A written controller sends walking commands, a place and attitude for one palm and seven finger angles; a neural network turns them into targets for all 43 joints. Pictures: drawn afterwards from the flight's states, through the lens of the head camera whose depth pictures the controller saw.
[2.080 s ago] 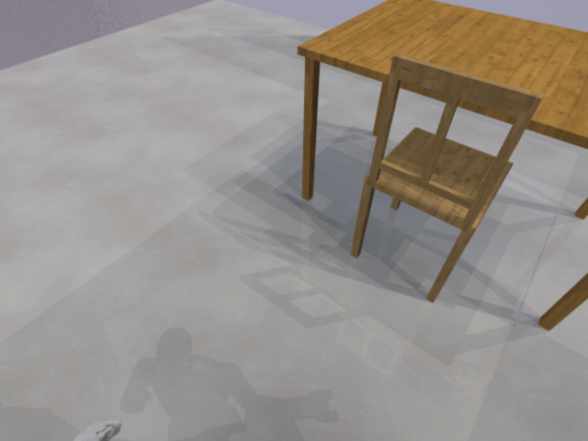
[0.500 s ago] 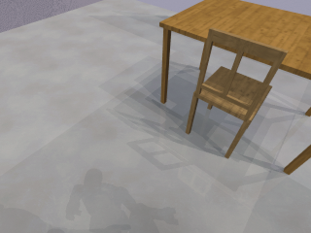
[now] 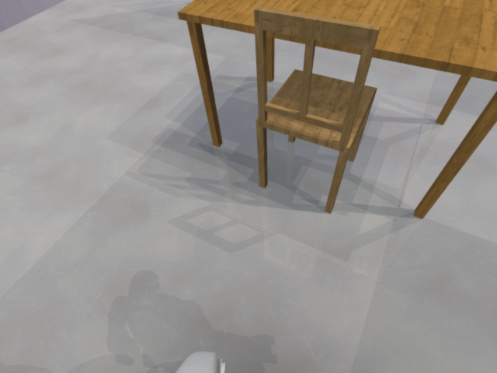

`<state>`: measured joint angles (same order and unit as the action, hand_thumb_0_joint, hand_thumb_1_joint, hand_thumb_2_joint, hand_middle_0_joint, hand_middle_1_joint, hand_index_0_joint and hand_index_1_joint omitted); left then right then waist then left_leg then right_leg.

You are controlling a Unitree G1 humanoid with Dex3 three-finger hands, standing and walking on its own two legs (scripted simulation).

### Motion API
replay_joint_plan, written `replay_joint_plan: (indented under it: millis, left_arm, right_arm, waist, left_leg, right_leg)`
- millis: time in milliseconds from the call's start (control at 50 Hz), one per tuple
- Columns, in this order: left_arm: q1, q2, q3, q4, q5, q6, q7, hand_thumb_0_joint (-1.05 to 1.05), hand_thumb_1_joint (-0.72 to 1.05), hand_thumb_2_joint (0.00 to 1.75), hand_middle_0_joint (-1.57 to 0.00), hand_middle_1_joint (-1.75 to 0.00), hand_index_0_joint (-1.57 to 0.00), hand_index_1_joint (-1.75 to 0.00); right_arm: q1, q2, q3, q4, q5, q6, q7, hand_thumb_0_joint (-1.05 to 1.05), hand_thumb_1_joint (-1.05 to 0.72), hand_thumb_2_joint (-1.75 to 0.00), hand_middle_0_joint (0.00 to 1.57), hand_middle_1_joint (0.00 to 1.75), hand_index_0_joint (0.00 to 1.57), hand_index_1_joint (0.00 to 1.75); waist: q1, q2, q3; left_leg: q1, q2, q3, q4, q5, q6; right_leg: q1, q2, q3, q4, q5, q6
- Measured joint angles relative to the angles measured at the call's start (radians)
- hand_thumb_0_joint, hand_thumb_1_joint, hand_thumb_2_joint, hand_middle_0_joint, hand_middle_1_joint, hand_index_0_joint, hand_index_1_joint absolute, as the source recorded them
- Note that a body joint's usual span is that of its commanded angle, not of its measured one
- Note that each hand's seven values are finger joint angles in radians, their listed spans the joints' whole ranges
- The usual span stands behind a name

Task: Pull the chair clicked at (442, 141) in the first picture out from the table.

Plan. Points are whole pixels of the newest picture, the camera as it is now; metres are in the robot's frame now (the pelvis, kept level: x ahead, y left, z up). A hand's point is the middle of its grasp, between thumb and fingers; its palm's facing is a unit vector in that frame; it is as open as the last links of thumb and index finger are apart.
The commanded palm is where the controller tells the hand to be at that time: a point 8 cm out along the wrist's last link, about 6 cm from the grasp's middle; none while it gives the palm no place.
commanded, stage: walk to a spot facing it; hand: left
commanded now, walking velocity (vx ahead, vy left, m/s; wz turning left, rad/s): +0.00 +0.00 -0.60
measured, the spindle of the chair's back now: (306, 80) +0.97 -0.10 -0.10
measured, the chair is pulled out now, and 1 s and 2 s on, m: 0.00 0.00 0.00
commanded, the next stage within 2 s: turn to face it in 1.32 s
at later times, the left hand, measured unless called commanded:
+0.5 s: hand out of the picture +0.09 +0.26 -0.17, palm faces -0.17 -0.96 -0.24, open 7.4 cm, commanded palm none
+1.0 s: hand (181, 346) +0.18 +0.16 -0.16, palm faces -0.61 -0.77 -0.18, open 7.4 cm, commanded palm none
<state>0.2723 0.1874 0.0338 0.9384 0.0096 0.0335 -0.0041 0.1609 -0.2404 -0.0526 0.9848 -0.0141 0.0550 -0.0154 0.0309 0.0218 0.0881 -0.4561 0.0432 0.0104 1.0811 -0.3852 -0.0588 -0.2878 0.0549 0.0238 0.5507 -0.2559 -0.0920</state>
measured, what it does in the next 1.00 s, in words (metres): steps on the spot, turning right: left foot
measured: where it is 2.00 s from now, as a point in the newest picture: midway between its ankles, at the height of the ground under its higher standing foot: outside the picture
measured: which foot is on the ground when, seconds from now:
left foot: up 0.00-0.48, down 0.50-1.00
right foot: down 0.00-0.50, up 0.52-1.00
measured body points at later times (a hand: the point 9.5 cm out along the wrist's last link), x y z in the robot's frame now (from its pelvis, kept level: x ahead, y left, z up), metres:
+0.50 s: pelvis -0.01 +0.06 +0.00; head +0.02 +0.07 +0.45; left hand +0.09 +0.31 -0.15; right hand +0.05 -0.22 -0.12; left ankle +0.01 +0.18 -0.74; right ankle +0.02 -0.06 -0.74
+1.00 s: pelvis -0.01 +0.06 +0.00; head +0.02 +0.04 +0.45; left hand +0.21 +0.20 -0.14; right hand -0.18 -0.13 -0.15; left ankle +0.02 +0.17 -0.74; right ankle -0.10 -0.03 -0.71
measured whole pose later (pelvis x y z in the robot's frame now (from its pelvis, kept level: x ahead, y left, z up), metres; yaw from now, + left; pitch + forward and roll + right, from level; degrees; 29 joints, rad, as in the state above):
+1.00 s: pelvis -0.01 +0.06 +0.00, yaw -37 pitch +1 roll -1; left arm 0.18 0.21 0.07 0.92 0.03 0.08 -0.06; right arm 0.35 -0.22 -0.05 0.99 -0.03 -0.01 -0.02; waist -0.05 0.02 0.03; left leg -0.17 0.13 0.30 0.51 -0.35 -0.01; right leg -0.34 -0.05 -0.08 0.72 -0.44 0.04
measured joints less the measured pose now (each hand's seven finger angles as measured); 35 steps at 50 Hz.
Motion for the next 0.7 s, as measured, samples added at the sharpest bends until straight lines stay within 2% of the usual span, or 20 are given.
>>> replay_joint_plan:
  millis: [120,300,420,480,500,520,540,580,640,700]
  left_arm:
    - [0.023,-0.010,0.009,0.000,-0.002,-0.005,0.001,0.00,0.90,0.90,-0.20,-0.30,-0.21,-0.30]
    - [0.021,0.004,0.024,-0.009,0.005,-0.004,0.003,0.00,0.90,0.90,-0.20,-0.30,-0.21,-0.30]
    - [0.010,0.033,0.029,-0.019,0.012,0.010,0.003,0.00,0.90,0.90,-0.20,-0.30,-0.21,-0.30]
    - [0.000,0.053,0.034,-0.025,0.011,0.019,0.003,0.00,0.90,0.90,-0.20,-0.30,-0.21,-0.30]
    - [-0.001,0.061,0.037,-0.029,0.009,0.022,0.002,0.00,0.90,0.90,-0.20,-0.30,-0.21,-0.30]
    - [-0.009,0.072,0.043,-0.026,0.006,0.026,0.001,0.00,0.90,0.90,-0.20,-0.30,-0.21,-0.30]
    - [-0.015,0.079,0.049,-0.022,0.007,0.029,-0.001,0.00,0.90,0.90,-0.20,-0.30,-0.21,-0.30]
    - [-0.017,0.091,0.059,-0.021,0.015,0.032,-0.009,0.00,0.90,0.90,-0.20,-0.30,-0.20,-0.30]
    - [-0.012,0.107,0.072,-0.024,0.022,0.033,-0.023,0.00,0.90,0.90,-0.20,-0.30,-0.20,-0.30]
    - [-0.008,0.112,0.076,-0.020,0.020,0.039,-0.028,0.00,0.90,0.90,-0.20,-0.30,-0.20,-0.30]
  right_arm:
    - [-0.012,-0.014,-0.013,-0.019,-0.004,-0.003,-0.007,0.01,-0.91,-0.90,0.20,0.30,0.20,0.30]
    - [-0.031,-0.025,-0.014,-0.040,-0.006,-0.001,-0.018,0.01,-0.91,-0.90,0.20,0.30,0.20,0.30]
    - [-0.043,-0.002,-0.003,-0.073,0.006,-0.016,-0.015,0.01,-0.91,-0.90,0.20,0.30,0.20,0.30]
    - [-0.035,0.012,0.005,-0.092,0.014,-0.035,-0.016,0.01,-0.91,-0.90,0.20,0.30,0.20,0.30]
    - [-0.026,0.016,0.009,-0.099,0.014,-0.045,-0.017,0.00,-0.91,-0.90,0.20,0.30,0.20,0.30]
    - [-0.021,0.025,0.011,-0.100,0.011,-0.051,-0.019,0.00,-0.91,-0.90,0.20,0.30,0.20,0.30]
    - [-0.012,0.031,0.017,-0.103,0.009,-0.050,-0.017,0.00,-0.91,-0.90,0.20,0.30,0.20,0.30]
    - [0.009,0.040,0.025,-0.104,0.003,-0.044,-0.015,0.00,-0.91,-0.90,0.20,0.30,0.20,0.30]
    - [0.041,0.050,0.033,-0.095,-0.004,-0.041,-0.018,0.00,-0.91,-0.90,0.20,0.30,0.20,0.30]
    - [0.063,0.058,0.036,-0.086,-0.006,-0.047,-0.020,0.01,-0.91,-0.90,0.20,0.30,0.20,0.30]
  waist:
    - [-0.002,0.000,-0.026]
    - [0.013,-0.003,-0.057]
    - [0.025,-0.031,-0.067]
    - [0.021,-0.049,-0.074]
    - [0.013,-0.052,-0.079]
    - [0.007,-0.067,-0.075]
    - [0.004,-0.075,-0.073]
    - [0.000,-0.075,-0.072]
    - [0.001,-0.077,-0.076]
    - [0.001,-0.077,-0.074]
  left_leg:
    - [-0.042,0.008,-0.044,0.020,0.086,-0.021]
    - [-0.010,-0.008,-0.064,-0.076,0.048,-0.024]
    - [0.074,-0.041,-0.061,-0.301,-0.006,0.001]
    - [0.157,-0.058,-0.057,-0.496,0.042,0.022]
    - [0.186,-0.058,-0.056,-0.566,0.078,0.042]
    - [0.191,-0.065,-0.044,-0.576,0.107,0.063]
    - [0.195,-0.064,-0.030,-0.573,0.114,0.076]
    - [0.220,-0.048,-0.004,-0.588,0.115,0.089]
    - [0.255,-0.028,0.039,-0.622,0.122,0.094]
    - [0.272,-0.014,0.086,-0.632,0.119,0.099]
  right_leg:
    - [0.013,0.032,0.059,-0.106,0.076,-0.002]
    - [0.001,0.078,0.141,-0.131,0.112,0.012]
    - [-0.023,0.096,0.212,-0.124,0.127,0.043]
    - [-0.046,0.106,0.247,-0.100,0.125,0.071]
    - [-0.063,0.113,0.252,-0.073,0.114,0.081]
    - [-0.088,0.110,0.250,-0.009,0.035,0.088]
    - [-0.123,0.104,0.214,0.086,-0.057,0.102]
    - [-0.194,0.084,0.131,0.308,-0.130,0.131]
    - [-0.259,0.030,0.065,0.565,-0.098,0.154]
    - [-0.264,-0.024,0.047,0.648,-0.066,0.168]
